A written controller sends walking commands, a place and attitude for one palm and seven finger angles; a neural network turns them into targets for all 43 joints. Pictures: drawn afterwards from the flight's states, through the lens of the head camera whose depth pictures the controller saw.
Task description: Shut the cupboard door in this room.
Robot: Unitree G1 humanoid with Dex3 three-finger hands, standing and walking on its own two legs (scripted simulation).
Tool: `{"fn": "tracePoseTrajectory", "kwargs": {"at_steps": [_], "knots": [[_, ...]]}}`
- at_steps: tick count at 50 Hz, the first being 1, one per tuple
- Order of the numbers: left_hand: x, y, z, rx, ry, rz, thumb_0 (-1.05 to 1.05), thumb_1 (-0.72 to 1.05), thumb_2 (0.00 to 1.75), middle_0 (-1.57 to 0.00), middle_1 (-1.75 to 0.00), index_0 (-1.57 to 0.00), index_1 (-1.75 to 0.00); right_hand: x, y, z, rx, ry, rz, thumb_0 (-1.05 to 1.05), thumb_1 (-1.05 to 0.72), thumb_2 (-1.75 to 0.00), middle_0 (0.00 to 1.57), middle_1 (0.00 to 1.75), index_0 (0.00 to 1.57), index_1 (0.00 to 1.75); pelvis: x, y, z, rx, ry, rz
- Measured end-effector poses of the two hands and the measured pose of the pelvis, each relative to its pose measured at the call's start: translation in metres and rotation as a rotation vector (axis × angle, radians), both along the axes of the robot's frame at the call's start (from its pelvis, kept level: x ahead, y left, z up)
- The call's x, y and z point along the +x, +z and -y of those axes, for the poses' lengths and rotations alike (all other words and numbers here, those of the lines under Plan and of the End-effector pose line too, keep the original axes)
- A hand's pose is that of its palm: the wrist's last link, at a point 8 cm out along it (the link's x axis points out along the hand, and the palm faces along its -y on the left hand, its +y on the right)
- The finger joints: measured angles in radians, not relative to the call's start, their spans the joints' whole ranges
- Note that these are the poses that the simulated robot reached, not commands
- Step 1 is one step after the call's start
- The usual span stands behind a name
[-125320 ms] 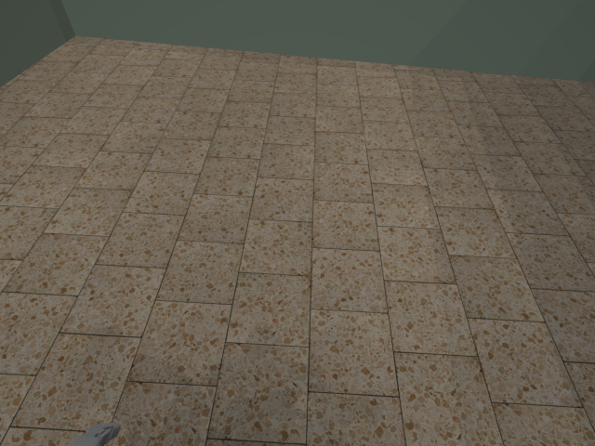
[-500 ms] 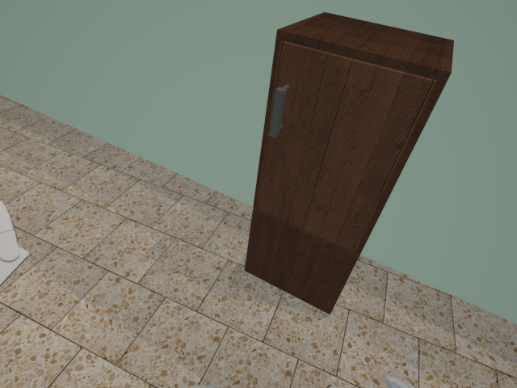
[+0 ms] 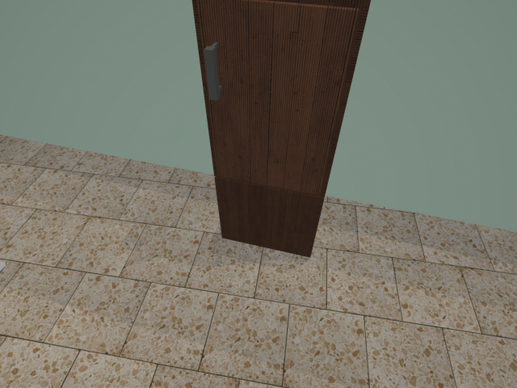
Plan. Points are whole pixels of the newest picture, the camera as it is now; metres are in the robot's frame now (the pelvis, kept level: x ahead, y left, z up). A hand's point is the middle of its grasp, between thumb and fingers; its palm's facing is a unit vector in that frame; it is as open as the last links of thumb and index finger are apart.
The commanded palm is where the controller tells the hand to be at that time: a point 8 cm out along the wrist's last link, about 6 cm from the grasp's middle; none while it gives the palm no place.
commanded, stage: stop stepping back and stand still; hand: left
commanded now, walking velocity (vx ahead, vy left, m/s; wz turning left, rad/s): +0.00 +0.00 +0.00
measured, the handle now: (215, 71) +0.86 +0.16 +0.10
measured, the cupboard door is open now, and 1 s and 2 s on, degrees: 0 0 0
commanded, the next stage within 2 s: let the arm hang, fingers relaxed in 0.12 s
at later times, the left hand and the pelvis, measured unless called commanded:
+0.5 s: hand out of the picture +0.10 +0.17 -0.15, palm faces -0.07 -0.98 -0.19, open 7.4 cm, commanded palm none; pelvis +0.01 +0.00 -0.01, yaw +1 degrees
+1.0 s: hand out of the picture +0.00 +0.19 -0.16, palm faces +0.03 -0.98 -0.21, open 7.4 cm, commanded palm none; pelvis +0.03 +0.01 +0.01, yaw +0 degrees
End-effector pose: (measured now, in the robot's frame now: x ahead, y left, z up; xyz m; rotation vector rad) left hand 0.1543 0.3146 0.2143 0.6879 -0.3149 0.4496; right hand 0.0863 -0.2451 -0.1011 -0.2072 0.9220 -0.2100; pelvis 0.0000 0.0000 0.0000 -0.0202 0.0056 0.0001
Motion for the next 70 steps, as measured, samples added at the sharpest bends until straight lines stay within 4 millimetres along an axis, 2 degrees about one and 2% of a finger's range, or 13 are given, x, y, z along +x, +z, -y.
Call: {"fn": "tracePoseTrajectory", "kwargs": {"at_steps": [6,12,14,16,18,22,25,26,33,40,54,61,70], "knots": [[0.008,-0.027,0.012,-0.173,-0.004,-0.012,0.01,0.88,0.90,-0.21,-0.30,-0.21,-0.30,0.022,0.015,0.011,-0.040,0.005,0.041,0.01,-0.91,-0.90,0.20,0.30,0.20,0.30,0.005,0.005,-0.002,0.032,-0.021,0.036],[0.031,-0.027,0.022,-0.159,-0.156,0.084,0.02,0.88,0.90,-0.22,-0.30,-0.21,-0.30,0.065,0.031,0.003,-0.093,0.041,0.177,0.01,-0.91,-0.90,0.20,0.30,0.20,0.29,0.015,-0.007,-0.011,0.002,-0.003,0.045],[0.054,-0.061,0.017,-0.211,-0.144,-0.099,0.01,0.89,0.90,-0.21,-0.30,-0.21,-0.30,0.076,0.025,-0.002,-0.060,0.099,0.160,0.01,-0.91,-0.90,0.20,0.30,0.20,0.29,0.014,-0.006,-0.015,0.000,0.009,0.017],[0.068,-0.118,0.017,-0.312,-0.093,-0.375,0.00,0.89,0.90,-0.21,-0.30,-0.20,-0.30,0.083,0.017,-0.007,-0.028,0.129,0.145,0.01,-0.91,-0.90,0.20,0.30,0.20,0.29,0.011,-0.005,-0.018,-0.001,0.020,-0.003],[0.063,-0.180,0.027,-0.397,-0.052,-0.656,0.00,0.90,0.90,-0.20,-0.30,-0.20,-0.30,0.083,0.009,-0.013,0.004,0.140,0.130,0.01,-0.91,-0.90,0.20,0.30,0.20,0.29,0.007,-0.005,-0.017,0.009,0.019,-0.010],[0.007,-0.286,0.066,-0.538,-0.009,-1.085,0.01,0.90,0.90,-0.20,-0.30,-0.20,-0.30,0.065,-0.011,-0.017,0.067,0.130,0.049,0.01,-0.91,-0.90,0.20,0.30,0.20,0.30,0.002,-0.011,-0.004,0.049,-0.005,-0.002],[-0.057,-0.331,0.100,-0.671,0.037,-1.340,0.01,0.90,0.90,-0.20,-0.30,-0.20,-0.30,0.036,-0.021,-0.017,0.086,0.106,-0.090,0.00,-0.91,-0.90,0.20,0.30,0.20,0.30,0.006,-0.006,0.001,0.032,0.020,0.004],[-0.071,-0.336,0.099,-0.726,0.097,-1.345,0.00,0.94,0.90,-0.21,-0.30,-0.20,-0.30,0.025,-0.024,-0.017,0.083,0.102,-0.144,0.00,-0.91,-0.90,0.20,0.30,0.20,0.30,0.008,-0.004,0.002,0.024,0.027,0.002],[-0.140,-0.348,0.076,-0.777,0.290,-1.508,-0.02,0.98,0.90,-0.21,-0.30,-0.21,-0.30,-0.042,-0.029,-0.010,0.053,0.035,-0.408,0.01,-0.92,-0.90,0.20,0.30,0.20,0.29,0.016,0.004,0.002,0.002,0.031,0.022],[-0.172,-0.341,0.068,-0.772,0.359,-1.629,0.00,0.93,0.90,-0.20,-0.30,-0.20,-0.30,-0.070,-0.029,-0.014,0.067,-0.032,-0.477,0.01,-0.92,-0.90,0.20,0.30,0.20,0.29,0.022,0.011,-0.006,0.007,0.017,0.025],[-0.148,-0.345,0.086,-0.800,0.300,-1.606,0.01,0.90,0.90,-0.20,-0.30,-0.20,-0.30,-0.069,-0.035,-0.046,0.138,-0.050,-0.471,0.00,-0.91,-0.90,0.20,0.30,0.20,0.29,0.031,0.014,-0.012,0.022,0.002,0.037],[-0.140,-0.347,0.096,-0.816,0.275,-1.599,0.00,0.90,0.90,-0.20,-0.30,-0.20,-0.30,-0.071,-0.035,-0.049,0.143,-0.063,-0.478,0.01,-0.92,-0.90,0.20,0.30,0.20,0.29,0.034,0.014,-0.012,0.025,-0.002,0.038],[-0.149,-0.348,0.097,-0.824,0.300,-1.635,0.00,0.90,0.90,-0.20,-0.30,-0.20,-0.30,-0.075,-0.033,-0.047,0.139,-0.073,-0.505,0.00,-0.91,-0.90,0.20,0.30,0.20,0.29,0.037,0.015,-0.010,0.025,-0.002,0.033]]}}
